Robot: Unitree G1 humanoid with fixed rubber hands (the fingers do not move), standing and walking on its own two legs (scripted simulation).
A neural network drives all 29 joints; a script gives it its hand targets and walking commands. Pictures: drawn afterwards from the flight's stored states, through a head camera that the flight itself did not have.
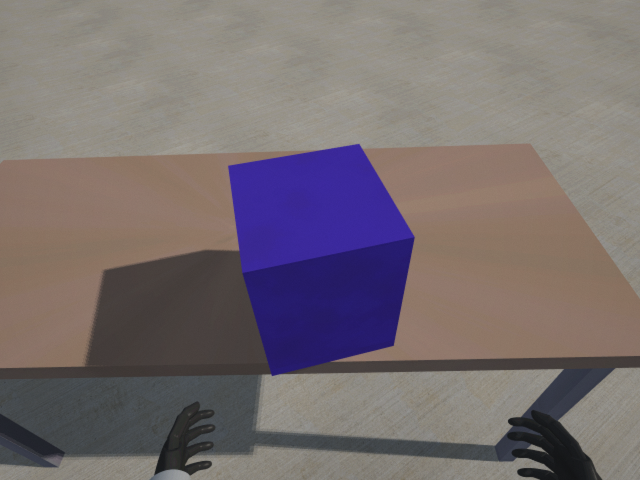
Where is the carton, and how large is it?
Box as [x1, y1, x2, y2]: [228, 144, 414, 375]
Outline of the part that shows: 359,144 228,166 242,272 272,375 393,345 414,237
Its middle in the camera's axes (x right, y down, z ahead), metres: -0.01 +0.03 +0.59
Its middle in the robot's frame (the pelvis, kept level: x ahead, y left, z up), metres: +0.43 +0.04 +0.03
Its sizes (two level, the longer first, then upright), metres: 0.210 0.200 0.250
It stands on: a table, 0.68 m high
